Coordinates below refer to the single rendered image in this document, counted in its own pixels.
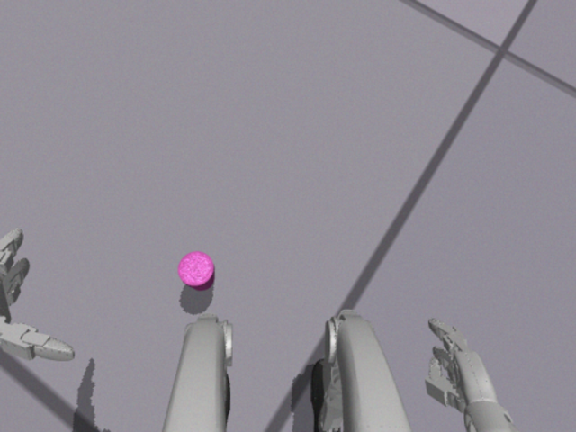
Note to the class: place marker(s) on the right robot arm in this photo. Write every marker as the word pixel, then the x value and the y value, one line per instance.
pixel 487 416

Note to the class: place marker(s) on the right robot foot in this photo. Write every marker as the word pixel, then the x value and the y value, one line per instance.
pixel 317 394

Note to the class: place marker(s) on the left robot hand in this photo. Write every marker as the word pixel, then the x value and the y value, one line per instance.
pixel 21 339

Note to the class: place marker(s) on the right robot hand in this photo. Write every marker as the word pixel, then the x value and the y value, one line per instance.
pixel 470 380

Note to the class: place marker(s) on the cup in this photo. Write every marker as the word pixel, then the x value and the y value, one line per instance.
pixel 196 270

